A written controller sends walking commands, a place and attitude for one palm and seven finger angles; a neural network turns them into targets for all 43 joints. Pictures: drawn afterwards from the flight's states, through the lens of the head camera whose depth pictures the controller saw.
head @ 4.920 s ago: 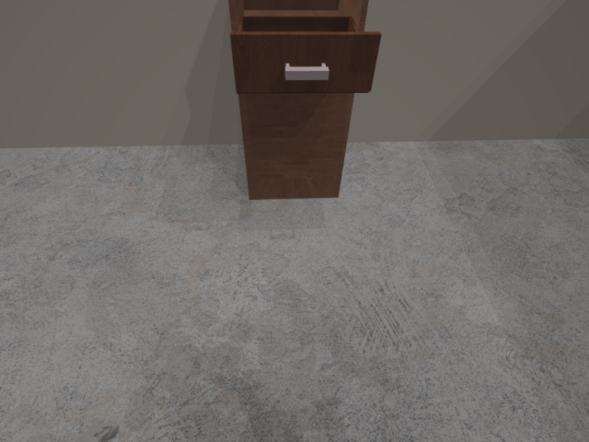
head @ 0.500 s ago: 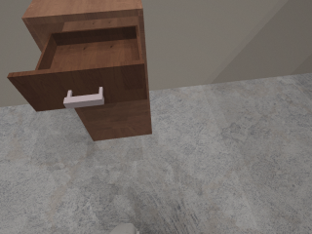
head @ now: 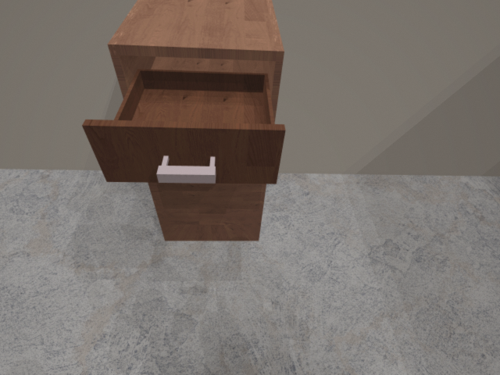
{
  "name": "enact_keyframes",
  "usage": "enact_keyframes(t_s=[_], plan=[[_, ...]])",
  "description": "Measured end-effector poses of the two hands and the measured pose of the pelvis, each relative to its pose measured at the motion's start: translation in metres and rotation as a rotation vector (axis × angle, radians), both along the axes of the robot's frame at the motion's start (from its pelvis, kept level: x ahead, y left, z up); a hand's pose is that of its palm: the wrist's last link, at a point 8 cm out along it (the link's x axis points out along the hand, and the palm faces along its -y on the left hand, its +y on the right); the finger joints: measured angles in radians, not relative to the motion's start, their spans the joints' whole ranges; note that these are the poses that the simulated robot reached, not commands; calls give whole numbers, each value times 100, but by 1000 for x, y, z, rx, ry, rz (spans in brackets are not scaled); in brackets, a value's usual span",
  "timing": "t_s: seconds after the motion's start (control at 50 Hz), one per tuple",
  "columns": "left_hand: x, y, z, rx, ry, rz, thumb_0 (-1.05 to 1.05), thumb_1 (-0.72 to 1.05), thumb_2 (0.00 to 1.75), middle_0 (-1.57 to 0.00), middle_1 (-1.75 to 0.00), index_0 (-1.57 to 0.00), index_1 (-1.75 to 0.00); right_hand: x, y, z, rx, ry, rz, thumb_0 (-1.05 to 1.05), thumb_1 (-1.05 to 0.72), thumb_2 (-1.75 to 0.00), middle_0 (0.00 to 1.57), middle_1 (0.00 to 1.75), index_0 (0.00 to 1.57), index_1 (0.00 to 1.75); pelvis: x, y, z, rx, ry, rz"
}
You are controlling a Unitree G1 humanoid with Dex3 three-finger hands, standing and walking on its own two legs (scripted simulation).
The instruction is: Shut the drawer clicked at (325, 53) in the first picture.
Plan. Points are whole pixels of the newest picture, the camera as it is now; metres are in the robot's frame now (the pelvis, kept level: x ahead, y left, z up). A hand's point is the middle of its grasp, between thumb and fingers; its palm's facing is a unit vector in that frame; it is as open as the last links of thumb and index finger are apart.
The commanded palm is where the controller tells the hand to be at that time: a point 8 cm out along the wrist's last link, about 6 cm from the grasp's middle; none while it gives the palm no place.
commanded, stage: take the last steps up to it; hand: left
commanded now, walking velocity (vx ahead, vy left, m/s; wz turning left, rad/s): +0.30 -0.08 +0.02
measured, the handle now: (188, 167) +0.50 +0.16 +0.03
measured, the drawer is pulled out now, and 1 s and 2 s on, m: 0.29 0.29 0.29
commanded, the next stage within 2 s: come to a stop and stand still in 0.58 s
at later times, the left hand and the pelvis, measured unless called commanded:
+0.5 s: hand out of the picture +0.02 +0.11 -0.17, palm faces +0.13 -0.98 -0.18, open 7.3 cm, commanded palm none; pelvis +0.11 -0.04 +0.00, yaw +3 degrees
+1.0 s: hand (164, 336) +0.23 +0.18 -0.19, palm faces +0.10 -0.98 -0.19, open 7.4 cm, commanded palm none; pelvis +0.19 -0.01 +0.00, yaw +0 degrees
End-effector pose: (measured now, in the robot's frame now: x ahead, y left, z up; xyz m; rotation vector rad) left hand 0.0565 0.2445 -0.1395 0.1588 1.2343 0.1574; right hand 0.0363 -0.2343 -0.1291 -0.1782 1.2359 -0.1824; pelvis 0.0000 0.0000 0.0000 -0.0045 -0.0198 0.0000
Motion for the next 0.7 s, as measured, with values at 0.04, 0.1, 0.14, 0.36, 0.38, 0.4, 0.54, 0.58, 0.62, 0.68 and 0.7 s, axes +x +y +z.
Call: enact_keyframes(t_s=[0.04,0.1,0.14,0.36,0.38,0.4,0.54,0.58,0.62,0.68,0.7], plan=[[11,-10,2,-4,-13,-20,1,91,90,-20,-30,-20,-29,-19,-5,-5,10,42,-28,0,-91,-90,20,30,20,30,4,-5,-1,8,0,1],[28,-26,6,-5,-36,-44,1,91,90,-20,-30,-20,-30,-47,-15,-15,30,122,-68,0,-91,-90,20,30,20,30,11,-16,-3,18,1,1],[37,-38,6,0,-54,-51,1,91,90,-20,-30,-20,-30,-62,-23,-23,45,179,-88,0,-91,-90,20,30,20,30,18,-26,-6,26,1,0],[-11,-69,8,13,107,90,0,93,90,-20,-30,-20,-30,-6,-53,-20,69,216,-50,1,-91,-90,20,30,20,30,66,-53,2,18,-8,35],[-18,-72,8,7,138,99,0,93,90,-20,-30,-20,-30,7,-54,-20,67,199,-42,1,-91,-90,20,30,20,30,71,-53,2,16,-8,39],[-25,-75,7,0,167,108,0,93,90,-20,-30,-20,-30,21,-53,-20,67,182,-33,1,-91,-90,20,30,20,30,77,-52,2,14,-7,41],[-52,-92,1,-80,336,182,1,92,90,-20,-30,-20,-30,136,-28,-20,68,60,62,1,-91,-90,20,30,19,30,118,-35,-4,-4,1,47],[-52,-93,-3,-104,375,204,1,91,90,-20,-30,-20,-30,172,-14,-19,65,18,95,1,-91,-90,20,30,19,30,131,-27,-8,-11,4,48],[-49,-90,-11,-128,410,218,1,91,90,-20,-30,-20,-30,207,2,-20,58,-33,122,1,-91,-90,20,30,19,30,147,-18,-14,-16,4,45],[-33,-79,-23,-149,441,211,1,91,90,-20,-30,-20,-30,242,21,-20,46,-113,133,0,-91,-90,20,30,20,30,164,-5,-23,-9,-5,27],[-23,-74,-25,-147,434,200,1,91,90,-20,-30,-20,-30,247,26,-17,47,-127,128,0,-91,-90,20,30,20,30,168,-2,-22,-7,-12,17]])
